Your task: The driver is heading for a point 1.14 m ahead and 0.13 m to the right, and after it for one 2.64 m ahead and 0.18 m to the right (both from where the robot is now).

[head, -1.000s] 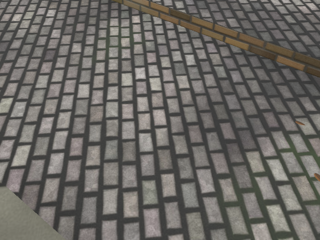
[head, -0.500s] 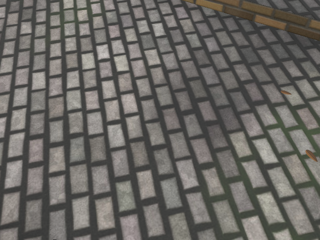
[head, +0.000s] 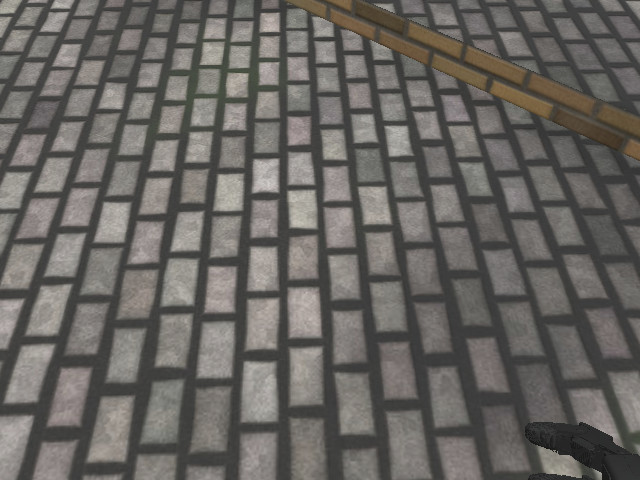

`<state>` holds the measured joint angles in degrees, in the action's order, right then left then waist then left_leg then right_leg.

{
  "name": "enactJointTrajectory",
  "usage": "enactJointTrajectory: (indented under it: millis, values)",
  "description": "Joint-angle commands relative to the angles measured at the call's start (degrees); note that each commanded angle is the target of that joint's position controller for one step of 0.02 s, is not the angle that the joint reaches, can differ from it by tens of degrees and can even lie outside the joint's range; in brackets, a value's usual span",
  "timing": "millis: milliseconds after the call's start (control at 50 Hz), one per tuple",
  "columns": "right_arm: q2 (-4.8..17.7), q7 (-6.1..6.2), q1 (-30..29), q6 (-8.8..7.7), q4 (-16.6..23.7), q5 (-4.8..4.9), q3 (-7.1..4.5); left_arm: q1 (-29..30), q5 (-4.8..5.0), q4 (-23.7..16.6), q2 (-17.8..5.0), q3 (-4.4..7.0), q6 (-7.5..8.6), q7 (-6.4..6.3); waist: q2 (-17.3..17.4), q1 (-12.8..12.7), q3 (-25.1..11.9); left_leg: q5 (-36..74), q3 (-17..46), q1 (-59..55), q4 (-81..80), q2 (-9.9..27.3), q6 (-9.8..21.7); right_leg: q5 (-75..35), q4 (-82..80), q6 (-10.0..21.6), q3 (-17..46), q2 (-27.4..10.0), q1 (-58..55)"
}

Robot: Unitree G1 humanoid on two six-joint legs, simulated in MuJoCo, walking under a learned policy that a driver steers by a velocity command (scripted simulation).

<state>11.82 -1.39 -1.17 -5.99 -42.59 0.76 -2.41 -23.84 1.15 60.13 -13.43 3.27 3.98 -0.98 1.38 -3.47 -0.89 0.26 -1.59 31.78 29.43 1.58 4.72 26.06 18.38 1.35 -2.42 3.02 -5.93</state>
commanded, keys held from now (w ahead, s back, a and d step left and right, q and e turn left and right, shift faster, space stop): w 1.00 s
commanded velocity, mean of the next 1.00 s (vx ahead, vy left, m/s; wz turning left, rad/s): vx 0.50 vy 0.00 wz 0.00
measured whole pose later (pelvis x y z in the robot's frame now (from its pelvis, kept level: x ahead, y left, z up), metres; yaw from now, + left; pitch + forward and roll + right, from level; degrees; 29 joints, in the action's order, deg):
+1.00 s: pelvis +0.57 -0.05 +0.02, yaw +1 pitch +2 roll -2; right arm 13.4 -1.3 1.2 -4.7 -48.4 1.0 -3.1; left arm -22.3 0.8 56.6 -13.3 3.6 4.6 -0.2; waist 2.5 -4.6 0.3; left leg 4.0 0.1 36.4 31.6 4.8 2.0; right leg 16.9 11.3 2.3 -2.7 3.2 -3.2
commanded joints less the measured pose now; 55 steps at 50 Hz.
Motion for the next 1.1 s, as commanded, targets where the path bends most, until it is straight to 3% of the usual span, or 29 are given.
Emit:
enactJointTrajectory:
  millis: [20, 40, 60, 80, 100, 120, 160, 200, 280, 360, 420, 460, 500, 520, 540, 560, 580, 600, 620, 640, 680, 720, 800, 880, 960, 1040, 1060, 1080, 1100]
  values:
    - [13.34, -0.11, 22.99, -0.2, -3.1, -0.59, -4.74, -3.54, -1.71, -3.39, -4.17, 0.54, -0.51, 0.7, 0.31, 10.48, -13.39, 5.19, 10.26, -39.92, 6.26, 7.83, 9.77, -46.11, 34.25, 4.27, 2.03, -8.94, 21.27]
    - [15.81, -0.59, 30.18, -0.07, -5.86, 0.0, -5.39, -7.97, -0.98, -3.42, 1.31, -1.67, 0.62, 1.62, 13.6, 10.04, -24.24, -12.47, 38.83, -56.75, -4.27, 20.75, 18.16, 0.21, 55.54, 1.22, 4.21, 1.27, 39.54]
    - [11.41, -0.32, 30.24, 0.12, -6.21, 0.17, -4.19, -2.82, 0.84, -3.74, -4.84, 0.15, 1.77, 2.04, 9.26, 11.45, -22.35, -23.59, 44.26, -56.59, -10.18, 19.27, 15.2, 5.61, 61.55, 2.19, 11.23, -0.7, 47.09]
    - [10.25, 0.13, 22.26, 0.18, -4.99, 0.15, -3.58, 4.83, 1.86, -6.98, -8.18, 1.07, 2.37, 1.85, 7.04, 10.15, -10.98, -21.46, 36.06, -46.77, -12.01, 17.98, 12.12, 0.74, 61.26, 2.67, 8.86, -3.73, 51.85]
    - [9.01, 0.29, 16.32, 0.13, -3.55, -0.44, -2.99, 8.82, 1.41, -8.28, -8.22, 1.16, 2.55, 1.33, 0.84, 8.15, -5.69, -14.93, 29.66, -35.93, -14.08, 16.6, 11.18, -4.74, 58.14, 2.73, 7.74, -6.52, 49.6]
    - [8.11, 0.18, 13.0, -0.27, -3.41, -1.12, -2.77, 9.43, 0.47, -8.49, -7.33, 1.46, 2.23, 0.89, -1.12, 5.66, -2.9, -8.79, 24.9, -27.73, -15.64, 14.84, 10.32, -7.69, 54.39, 2.5, 7.42, -8.57, 45.6]
    - [6.23, -0.06, 11.47, -0.72, -4.01, -1.14, -2.35, 5.82, 0.01, -7.82, -4.99, 1.6, 0.93, 0.39, 0.84, 2.24, -2.8, -7.18, 18.7, -21.37, -18.84, 11.59, 9.4, -9.86, 49.69, 2.3, 7.63, -10.66, 39.13]
    - [7.17, 0.43, 13.45, -1.08, -5.54, -0.81, -2.49, 6.21, -0.08, -8.18, -3.87, 1.59, 0.31, 0.05, 1.53, 1.74, -1.1, -3.79, 14.87, -19.06, -20.98, 11.02, 10.01, -11.42, 44.79, 1.27, 6.53, -11.3, 39.7]
    - [9.63, 1.81, 17.83, -0.55, -7.45, -0.34, -3.13, 14.85, -1.12, -11.16, -3.62, 1.45, 0.38, 0.02, 0.7, 3.86, 1.35, -1.21, 10.47, -21.53, -22.79, 10.41, 9.32, -23.01, 30.83, -0.95, 5.6, -11.49, 45.36]
    - [10.4, 2.15, 20.94, -0.18, -9.21, 0.27, -3.27, 21.8, -0.44, -12.98, -2.98, 0.87, 0.88, 0.77, 2.16, 6.17, 2.65, -1.66, 5.65, -22.38, -21.94, 8.44, 7.04, -31.6, 18.14, -1.5, 3.39, -8.71, 41.5]
    - [10.52, 1.96, 23.99, 0.25, -11.11, 0.58, -3.35, 26.19, -0.04, -14.74, -3.37, 0.63, 1.17, 1.61, 2.78, 7.8, 4.17, -2.6, 5.95, -26.63, -19.86, 10.34, 6.72, -30.05, 13.88, -0.69, 2.82, -7.63, 41.22]
    - [10.94, 2.01, 24.19, 0.63, -11.85, 0.7, -3.58, 27.19, 0.16, -15.84, -4.44, 0.76, 1.58, 2.3, 3.4, 7.22, 4.74, -1.55, 6.94, -30.06, -17.59, 12.46, 6.04, -26.02, 11.76, 1.06, 3.01, -7.35, 41.15]
    - [12.11, 2.22, 22.59, 1.19, -11.85, 0.7, -3.92, 23.45, 0.15, -15.35, -6.37, 1.51, 2.02, 2.6, 4.44, 4.36, 3.04, 6.65, 6.95, -31.94, -12.98, 13.22, 4.65, -21.95, 10.07, 2.81, 1.66, -5.75, 35.21]
    - [11.68, 2.31, 21.42, 1.53, -11.61, 0.79, -3.7, 16.82, -0.05, -13.41, -7.96, 2.56, 2.21, 2.51, 3.92, 0.75, -0.62, 15.75, 4.86, -31.47, -5.52, 11.08, 3.37, -21.49, 8.85, 4.04, -0.09, -3.88, 26.41]
    - [9.72, 2.32, 21.32, 1.64, -11.03, 0.38, -2.87, 6.34, -0.34, -10.52, -11.34, 4.05, 2.32, 2.12, 1.56, -3.25, -7.67, 15.0, 2.01, -25.08, 7.95, 7.81, 1.39, -22.53, 10.41, 6.39, 3.08, -6.59, 11.03]
    - [4.38, 2.01, 26.78, 0.94, -9.68, -0.35, -1.21, -1.96, -1.48, -9.13, -17.61, 5.54, 2.07, 1.82, -11.09, -2.56, -17.11, -5.16, -1.27, -4.49, 31.03, 0.19, -2.51, -18.95, 9.16, 14.17, 25.93, -21.37, -11.62]
    - [3.64, 1.6, 28.0, -0.44, -10.39, 0.53, -0.6, -3.78, -0.78, -8.33, -15.25, 4.71, 1.84, 2.35, -18.6, -2.51, -22.36, -32.73, 5.4, 7.25, 42.53, -4.66, -3.33, -9.94, -1.01, 19.03, 45.83, -26.46, -17.9]
    - [9.22, 1.38, 23.23, -1.32, -9.63, 1.83, -2.04, 0.49, -0.35, -9.1, -11.04, 3.39, 1.95, 2.46, -13.33, -2.52, -14.54, -30.67, 8.25, 13.52, 47.71, -0.75, -2.21, -6.55, -1.52, 16.01, 39.58, -24.32, -12.59]
    - [10.17, 1.46, 18.43, -1.71, -8.34, 1.92, -2.13, 5.44, -0.47, -10.55, -8.62, 2.67, 1.94, 2.38, -9.48, -1.66, -8.83, -25.35, 6.78, 14.04, 46.78, 2.26, -1.25, -9.97, -1.97, 13.65, 30.97, -22.07, -4.64]
    - [9.64, 1.84, 16.08, -1.52, -8.06, 1.14, -2.3, 9.63, -0.91, -11.31, -7.19, 2.15, 1.96, 2.52, -5.3, 0.17, -4.63, -20.74, 5.71, 11.53, 42.94, 4.64, -1.29, -15.62, -3.73, 12.49, 24.87, -19.77, 3.92]
    - [8.12, 2.18, 16.96, -0.15, -8.23, 0.33, -2.71, 12.1, -1.62, -11.21, -4.96, 1.43, 2.25, 2.75, -6.17, 3.32, -2.06, -16.02, 6.05, 5.44, 37.36, 7.08, -1.41, -21.81, -7.0, 11.29, 18.41, -16.73, 12.3]
    - [6.3, 2.31, 17.58, 0.91, -8.25, 0.18, -2.57, 10.34, -1.33, -10.05, -6.02, 1.74, 2.62, 2.54, -5.73, 4.27, -1.05, -14.08, 5.35, 4.83, 33.86, 7.44, -2.13, -27.13, -8.98, 12.03, 15.05, -16.14, 14.33]
    - [5.79, 2.17, 10.45, 1.22, -5.74, -0.53, -2.51, 6.64, -1.05, -8.37, -7.89, 2.1, 2.24, 1.24, -4.23, 3.16, 1.44, -3.29, 4.4, 10.07, 21.6, 7.16, -4.04, -34.04, -10.49, 11.58, 10.07, -15.24, 12.51]
    - [4.42, 1.21, 2.19, 0.87, -3.57, -0.06, -1.7, 3.43, -0.53, -7.15, -8.3, 1.92, 1.88, 0.74, -4.75, 0.61, 3.59, 6.75, 1.78, 6.42, 8.08, 4.63, -3.84, -31.07, -11.59, 9.59, 5.7, -12.96, 12.57]
    - [4.82, 0.0, -3.97, 0.48, -1.3, 0.39, -1.19, -0.77, -0.2, -4.96, -8.85, 2.1, 1.07, 0.55, -4.63, -1.35, 5.92, 5.22, 1.49, 7.97, 1.94, 3.28, -2.88, -30.27, -9.7, 9.71, 6.18, -15.73, 5.37]
    - [7.48, -0.99, -1.87, -0.22, -0.75, 0.46, -1.9, 0.29, -0.05, -4.51, -10.3, 2.74, -0.03, 0.03, -6.31, 1.83, 3.65, -3.15, 0.31, 2.03, -0.9, 0.93, -0.1, -44.56, -2.74, 7.96, 6.33, -18.01, -0.68]
    - [9.13, -0.91, 2.98, -0.27, -1.99, 0.36, -2.75, 1.62, -0.06, -4.81, -10.73, 2.84, -0.3, -0.02, -7.04, 4.79, 0.37, -3.76, -1.43, -5.72, -1.41, -1.11, 1.06, -54.54, 2.88, 7.12, 5.19, -16.98, -0.29]
    - [11.75, -0.6, 12.51, -0.2, -4.97, 0.14, -4.13, 2.56, -0.24, -5.27, -9.65, 2.36, -0.57, -0.03, -6.16, 9.21, -5.37, -1.86, -1.8, -19.19, -1.37, -1.82, 2.86, -57.77, 13.65, 5.54, 3.02, -13.95, 3.64]
    - [15.84, 0.0, 23.26, -0.07, -7.11, -0.67, -5.22, 2.02, -1.24, -6.64, -7.88, 1.45, -0.57, -0.09, 0.13, 12.31, -13.99, 0.4, 10.49, -38.08, 0.71, 8.83, 6.65, -40.5, 31.88, 3.48, 0.59, -10.17, 16.88]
